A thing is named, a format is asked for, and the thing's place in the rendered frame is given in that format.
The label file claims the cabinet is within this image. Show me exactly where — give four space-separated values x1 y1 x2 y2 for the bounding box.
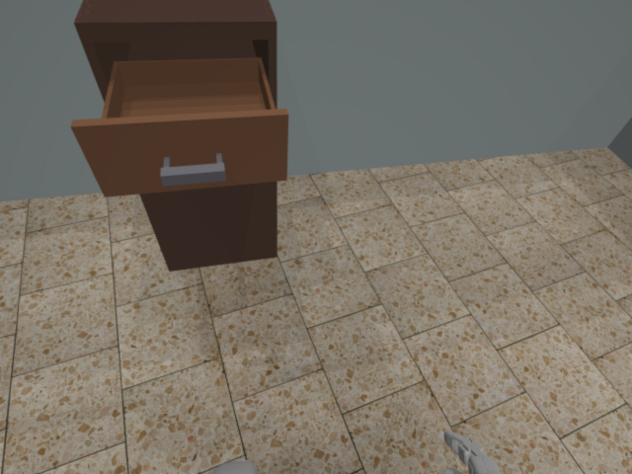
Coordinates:
74 0 277 272

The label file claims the drawer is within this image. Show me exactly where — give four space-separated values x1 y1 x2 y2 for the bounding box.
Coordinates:
70 57 288 198

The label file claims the robot right hand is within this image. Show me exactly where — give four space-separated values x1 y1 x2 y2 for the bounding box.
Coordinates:
443 431 502 474

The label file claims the handle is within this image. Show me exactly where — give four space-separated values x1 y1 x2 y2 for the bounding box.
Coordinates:
160 153 226 187

